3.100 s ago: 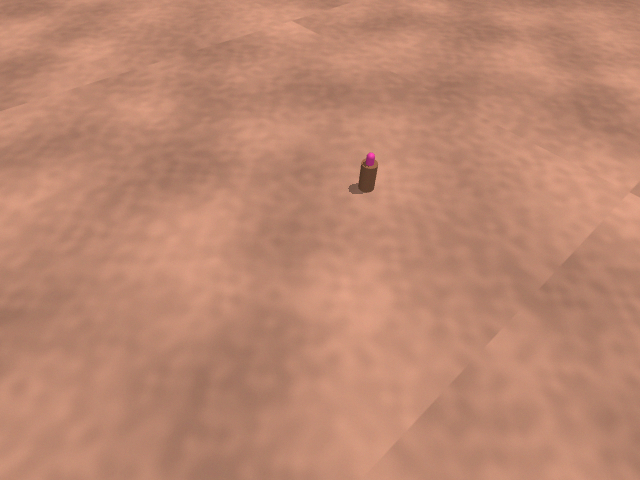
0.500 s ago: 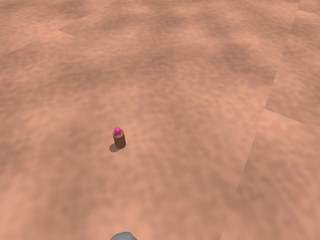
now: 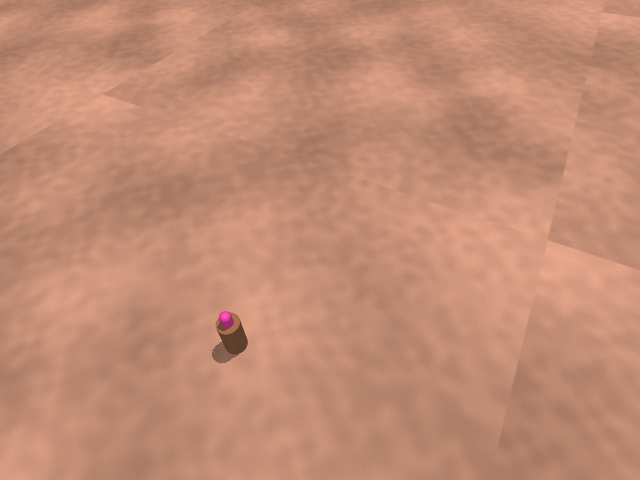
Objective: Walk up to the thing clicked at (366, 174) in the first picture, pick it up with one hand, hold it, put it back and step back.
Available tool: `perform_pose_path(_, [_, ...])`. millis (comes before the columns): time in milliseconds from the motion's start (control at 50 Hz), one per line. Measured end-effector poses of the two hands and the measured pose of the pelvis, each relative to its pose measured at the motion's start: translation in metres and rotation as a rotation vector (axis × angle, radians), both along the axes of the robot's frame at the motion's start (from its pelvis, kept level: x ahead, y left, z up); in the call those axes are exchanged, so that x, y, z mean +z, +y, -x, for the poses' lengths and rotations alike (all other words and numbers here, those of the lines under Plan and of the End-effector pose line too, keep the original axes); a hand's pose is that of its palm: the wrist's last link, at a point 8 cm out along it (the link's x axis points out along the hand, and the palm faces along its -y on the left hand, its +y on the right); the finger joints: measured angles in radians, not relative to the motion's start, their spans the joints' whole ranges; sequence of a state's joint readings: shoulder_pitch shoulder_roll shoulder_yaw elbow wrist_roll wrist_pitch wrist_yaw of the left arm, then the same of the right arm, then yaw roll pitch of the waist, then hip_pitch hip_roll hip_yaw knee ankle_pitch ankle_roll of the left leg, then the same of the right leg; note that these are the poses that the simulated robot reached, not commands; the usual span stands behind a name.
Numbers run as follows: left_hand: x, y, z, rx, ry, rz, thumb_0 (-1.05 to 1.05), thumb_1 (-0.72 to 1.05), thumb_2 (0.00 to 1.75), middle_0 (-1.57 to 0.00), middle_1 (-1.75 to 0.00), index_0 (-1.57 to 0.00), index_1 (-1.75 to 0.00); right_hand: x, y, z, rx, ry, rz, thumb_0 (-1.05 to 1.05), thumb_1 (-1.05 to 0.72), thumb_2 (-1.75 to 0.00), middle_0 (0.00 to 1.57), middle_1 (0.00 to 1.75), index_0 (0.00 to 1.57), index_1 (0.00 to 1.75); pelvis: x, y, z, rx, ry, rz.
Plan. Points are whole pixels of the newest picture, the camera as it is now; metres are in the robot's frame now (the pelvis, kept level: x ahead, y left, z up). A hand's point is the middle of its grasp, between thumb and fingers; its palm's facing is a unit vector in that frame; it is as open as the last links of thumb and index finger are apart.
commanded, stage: walk up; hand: left
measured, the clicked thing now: (230, 329) +0.65 +0.33 -0.65
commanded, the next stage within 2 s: none
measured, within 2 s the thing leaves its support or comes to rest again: neither
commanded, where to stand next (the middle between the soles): +0.31 +0.05 m, yaw +1 degrees
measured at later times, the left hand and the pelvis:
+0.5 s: hand (100, 439) +0.20 +0.33 -0.14, palm faces -0.04 -0.93 -0.36, open 7.4 cm; pelvis +0.16 +0.06 +0.01, yaw +1 degrees
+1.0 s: hand (141, 367) +0.31 +0.31 -0.14, palm faces +0.01 -0.93 -0.37, open 7.4 cm; pelvis +0.22 +0.05 +0.00, yaw +1 degrees
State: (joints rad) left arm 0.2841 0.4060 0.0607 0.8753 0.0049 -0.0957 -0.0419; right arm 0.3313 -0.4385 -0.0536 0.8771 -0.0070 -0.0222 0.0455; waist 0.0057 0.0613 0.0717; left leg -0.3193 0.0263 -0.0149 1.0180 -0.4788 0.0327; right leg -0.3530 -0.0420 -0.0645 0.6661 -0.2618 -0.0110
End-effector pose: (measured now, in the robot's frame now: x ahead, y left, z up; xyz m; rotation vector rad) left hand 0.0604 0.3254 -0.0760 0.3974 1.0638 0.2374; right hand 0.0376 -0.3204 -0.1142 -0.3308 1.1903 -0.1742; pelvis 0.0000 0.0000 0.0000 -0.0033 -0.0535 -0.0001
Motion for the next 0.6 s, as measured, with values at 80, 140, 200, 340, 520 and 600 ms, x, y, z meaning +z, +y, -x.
perform_pose_path(80, [0.009,-0.003,-0.008,0.025,0.023,0.007,0.0,0.91,0.9,-0.2,-0.3,-0.2,-0.3,0.007,0.007,-0.048,0.035,-0.032,-0.021,0.0,-0.9,-0.9,0.2,0.3,0.21,0.3,0.01,0.003,-0.024,0.008,0.004,0.005])
perform_pose_path(140, [0.009,0.002,-0.013,0.038,0.048,0.011,0.0,0.9,0.9,-0.21,-0.3,-0.21,-0.3,0.015,0.015,-0.081,0.066,-0.051,-0.026,0.0,-0.91,-0.9,0.2,0.3,0.21,0.3,0.014,0.007,-0.042,0.015,0.008,0.006])
perform_pose_path(200, [0.003,0.012,-0.02,0.052,0.071,0.019,0.01,0.9,0.9,-0.21,-0.3,-0.21,-0.3,0.022,0.024,-0.112,0.089,-0.064,-0.018,0.0,-0.9,-0.9,0.2,0.3,0.21,0.3,0.014,0.015,-0.061,0.022,0.01,0.012])
perform_pose_path(340, [-0.031,0.049,-0.058,0.067,0.132,0.042,0.01,0.9,0.9,-0.21,-0.3,-0.2,-0.3,0.03,0.046,-0.172,0.092,-0.144,0.05,0.0,-0.9,-0.9,0.2,0.3,0.21,0.3,-0.004,0.047,-0.111,0.025,0.002,-0.003])
perform_pose_path(520, [-0.021,0.051,-0.143,0.005,0.115,0.069,0.01,0.91,0.9,-0.2,-0.29,-0.2,-0.3,0.044,0.058,-0.176,0.022,-0.078,0.058,0.0,-0.9,-0.9,0.2,0.3,0.21,0.3,0.014,0.055,-0.16,0.008,0.003,-0.012])
perform_pose_path(600, [-0.017,0.045,-0.176,-0.007,0.111,0.052,0.01,0.91,0.9,-0.2,-0.29,-0.2,-0.3,0.035,0.053,-0.178,-0.001,-0.026,0.054,0.0,-0.9,-0.9,0.2,0.3,0.21,0.3,0.014,0.051,-0.179,0.006,0.007,-0.016])
